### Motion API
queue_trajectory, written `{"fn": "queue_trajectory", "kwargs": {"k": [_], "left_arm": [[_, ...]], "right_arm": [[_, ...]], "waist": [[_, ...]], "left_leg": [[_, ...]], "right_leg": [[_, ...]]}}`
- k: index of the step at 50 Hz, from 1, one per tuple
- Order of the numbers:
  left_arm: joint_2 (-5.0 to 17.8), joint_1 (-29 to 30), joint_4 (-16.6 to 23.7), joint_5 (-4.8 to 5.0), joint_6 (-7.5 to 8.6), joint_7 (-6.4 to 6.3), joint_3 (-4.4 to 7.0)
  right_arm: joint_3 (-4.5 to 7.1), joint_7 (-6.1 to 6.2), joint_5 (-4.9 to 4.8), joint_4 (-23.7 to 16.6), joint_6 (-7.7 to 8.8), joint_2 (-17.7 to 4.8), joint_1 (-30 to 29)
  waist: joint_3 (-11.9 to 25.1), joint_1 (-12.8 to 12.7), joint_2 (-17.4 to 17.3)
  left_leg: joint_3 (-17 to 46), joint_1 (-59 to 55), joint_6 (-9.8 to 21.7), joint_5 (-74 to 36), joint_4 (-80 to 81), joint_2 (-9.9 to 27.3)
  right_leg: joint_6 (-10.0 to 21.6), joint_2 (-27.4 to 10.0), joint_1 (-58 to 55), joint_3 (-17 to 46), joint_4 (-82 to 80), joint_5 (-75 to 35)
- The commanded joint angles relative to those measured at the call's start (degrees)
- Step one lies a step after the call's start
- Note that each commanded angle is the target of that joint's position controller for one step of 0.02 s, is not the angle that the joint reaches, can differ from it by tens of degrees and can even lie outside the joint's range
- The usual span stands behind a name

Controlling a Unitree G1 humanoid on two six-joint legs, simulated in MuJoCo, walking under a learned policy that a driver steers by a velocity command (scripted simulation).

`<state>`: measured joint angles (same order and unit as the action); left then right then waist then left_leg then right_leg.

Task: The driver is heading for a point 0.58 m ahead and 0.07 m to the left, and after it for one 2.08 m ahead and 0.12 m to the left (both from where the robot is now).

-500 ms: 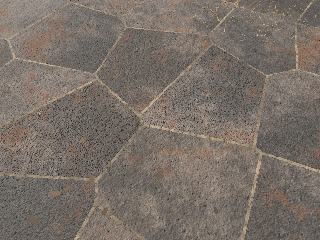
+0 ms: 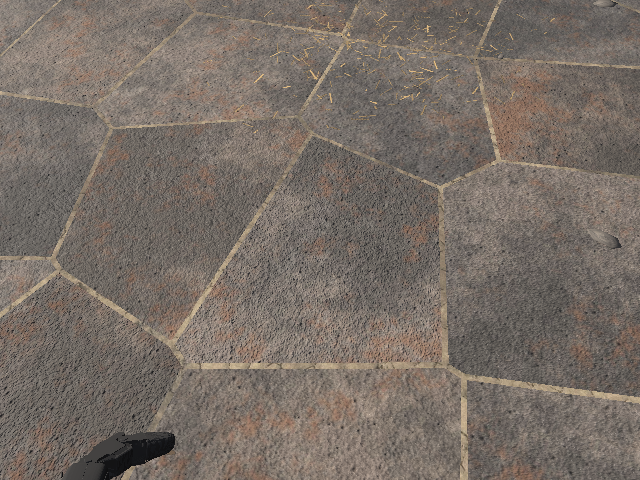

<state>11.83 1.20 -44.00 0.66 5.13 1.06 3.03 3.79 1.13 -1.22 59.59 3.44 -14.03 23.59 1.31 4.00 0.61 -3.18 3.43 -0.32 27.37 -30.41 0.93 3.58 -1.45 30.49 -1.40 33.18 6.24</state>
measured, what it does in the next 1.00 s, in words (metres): walks ahead: left foot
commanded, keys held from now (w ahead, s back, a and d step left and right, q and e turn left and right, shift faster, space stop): w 1.00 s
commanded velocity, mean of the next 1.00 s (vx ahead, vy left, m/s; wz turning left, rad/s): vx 0.50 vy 0.00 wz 0.00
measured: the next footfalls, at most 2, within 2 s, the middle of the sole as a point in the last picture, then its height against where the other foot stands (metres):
left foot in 0.54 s outside the picture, level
right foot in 1.12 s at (356, 350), level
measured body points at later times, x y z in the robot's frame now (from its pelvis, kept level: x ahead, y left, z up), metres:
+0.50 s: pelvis +0.26 +0.01 +0.02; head +0.28 +0.01 +0.47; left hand +0.21 +0.28 -0.12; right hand +0.48 -0.21 -0.09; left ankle +0.42 +0.14 -0.70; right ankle +0.12 -0.10 -0.72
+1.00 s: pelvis +0.52 +0.04 +0.02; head +0.55 +0.05 +0.47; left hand +0.73 +0.28 -0.08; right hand +0.49 -0.22 -0.12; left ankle +0.42 +0.14 -0.72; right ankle +0.72 -0.11 -0.67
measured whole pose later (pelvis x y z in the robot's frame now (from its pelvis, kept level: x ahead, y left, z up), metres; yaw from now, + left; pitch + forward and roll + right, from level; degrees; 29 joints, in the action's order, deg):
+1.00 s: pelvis +0.52 +0.04 +0.02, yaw +0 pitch +2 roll +2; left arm 13.2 -0.4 -49.1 1.2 4.1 0.7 4.0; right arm 3.4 0.1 -0.7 58.9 4.7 -13.0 21.2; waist -0.4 4.9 2.3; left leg -2.8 -1.7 2.7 15.2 -11.2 -3.4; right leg 1.3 -5.7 37.1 0.6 33.2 -3.7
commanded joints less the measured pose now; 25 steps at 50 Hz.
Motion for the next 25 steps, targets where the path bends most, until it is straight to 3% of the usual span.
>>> {"fn": "queue_trajectory", "kwargs": {"k": [1, 2, 3, 4, 5, 6, 7, 8, 12, 17, 22, 25], "left_arm": [[16.7, -29.0, -4.6, 0.14, 0.05, 0.24, 5.11], [12.5, -28.7, -4.2, 0.23, 0.04, 0.12, 4.06], [10.6, -22.2, -3.1, 0.25, 0.04, -0.26, 3.33], [9.2, -16.7, -2.0, -0.26, 0.03, -0.26, 2.75], [7.6, -13.4, -1.7, -0.78, 0.18, 0.00, 2.45], [6.2, -12.0, -1.9, -1.22, 0.42, 0.28, 2.15], [5.9, -12.4, -2.4, -1.04, 0.58, 0.37, 2.19], [6.7, -13.6, -3.0, -0.94, 0.76, 0.17, 2.45], [8.3, -18.7, -5.6, -0.53, 0.85, -1.27, 2.82], [8.9, -23.2, -8.3, 0.21, 0.66, -1.86, 2.80], [9.6, -27.0, -11.3, 0.45, -0.14, -2.08, 3.20], [10.9, -25.9, -12.1, 0.66, -0.79, -2.22, 3.72]], "right_arm": [[-1.37, -0.95, 0.57, -4.1, 2.74, 0.1, 4.0], [0.35, -1.28, -0.87, -4.0, 3.76, -5.6, -0.5], [0.93, -1.04, -1.28, -6.0, 4.00, -7.4, -6.9], [1.06, -0.52, -0.50, -6.5, 3.63, -7.0, -9.7], [1.43, -0.10, 0.31, -6.5, 2.87, -6.0, -9.8], [1.56, 0.02, 0.42, -6.2, 1.88, -5.0, -8.2], [1.52, 0.04, 0.27, -5.8, 1.20, -3.7, -7.1], [1.39, 0.04, 0.25, -5.7, 0.82, -2.8, -7.0], [1.52, -0.08, 1.05, -8.0, 0.65, -2.9, -15.1], [0.78, -1.02, 0.58, -10.6, 0.96, -1.8, -24.6], [0.00, -2.53, -0.10, -13.2, 1.58, -2.0, -31.9], [0.56, -3.18, -0.19, -13.2, 2.35, -4.0, -29.1]], "waist": [[22.0, -10.7, 17.6], [18.6, -11.9, 11.5], [9.7, -10.7, 8.2], [5.4, -8.5, 3.1], [3.3, -5.9, 2.5], [3.0, -3.6, 3.4], [2.9, -2.7, 3.7], [2.6, -2.4, 3.5], [-0.2, -3.5, 2.4], [-3.2, -6.1, 3.5], [-6.1, -8.4, 3.9], [-4.2, -5.9, 5.9]], "left_leg": [[4.2, 37.1, 1.8, 4.2, -41.3, -3.9], [9.5, 45.0, 2.7, 5.4, -46.6, -1.4], [7.4, 48.2, 3.3, -0.2, -46.0, 1.4], [6.2, 45.0, 3.3, -5.6, -42.7, 4.1], [6.6, 40.3, 3.1, -8.7, -38.6, 5.7], [7.1, 35.8, 3.3, -10.3, -36.1, 6.8], [6.8, 33.6, 3.3, -11.3, -34.2, 6.7], [6.4, 33.4, 3.3, -13.0, -32.4, 6.7], [6.8, 38.9, 2.4, -24.5, -20.7, 6.7], [4.8, 36.7, 1.6, -34.1, -7.3, 4.3], [3.2, 37.0, 2.4, -28.9, -0.5, 3.0], [1.4, 29.6, 4.8, -22.6, 2.4, 1.1]], "right_leg": [[16.5, -21.6, -54.2, 40.4, -10.6, 3.0], [14.8, -20.3, -53.5, 42.0, -13.9, 11.0], [12.2, -18.7, -44.9, 33.6, -15.0, 8.0], [11.0, -16.5, -35.0, 26.8, -16.4, 1.8], [9.9, -14.7, -26.9, 22.7, -18.2, -2.2], [9.1, -13.0, -22.3, 19.5, -19.8, -3.3], [9.1, -12.3, -20.1, 17.4, -21.4, -3.6], [9.6, -12.1, -19.4, 15.7, -22.6, -4.6], [9.3, -11.9, -21.3, 11.9, -25.3, -6.5], [7.3, -10.2, -23.0, 7.2, -25.8, -4.4], [7.0, -12.7, -30.6, 6.8, -22.6, -5.8], [5.7, -13.8, -33.2, 6.6, -17.2, -17.0]]}}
